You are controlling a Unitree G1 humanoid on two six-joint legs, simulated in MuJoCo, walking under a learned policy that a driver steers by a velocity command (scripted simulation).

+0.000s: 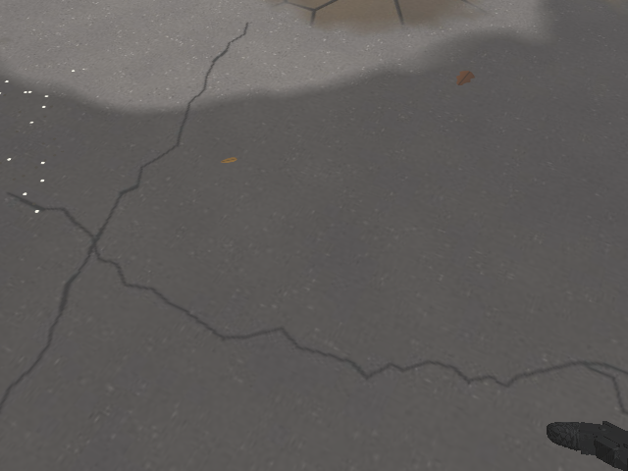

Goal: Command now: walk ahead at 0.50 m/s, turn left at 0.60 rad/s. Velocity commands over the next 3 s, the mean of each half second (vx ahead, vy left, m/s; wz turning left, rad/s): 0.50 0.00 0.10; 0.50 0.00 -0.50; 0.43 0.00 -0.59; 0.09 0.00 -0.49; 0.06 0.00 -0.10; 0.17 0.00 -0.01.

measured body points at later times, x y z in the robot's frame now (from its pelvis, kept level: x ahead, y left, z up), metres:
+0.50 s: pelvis +0.29 +0.04 +0.01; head +0.31 +0.04 +0.46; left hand +0.46 +0.28 -0.10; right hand +0.36 -0.25 -0.10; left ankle +0.16 +0.11 -0.73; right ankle +0.48 -0.11 -0.69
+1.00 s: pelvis +0.59 +0.00 +0.01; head +0.62 -0.01 +0.46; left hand +0.73 +0.27 -0.10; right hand +0.74 -0.29 -0.07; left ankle +0.79 +0.11 -0.70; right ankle +0.49 -0.08 -0.73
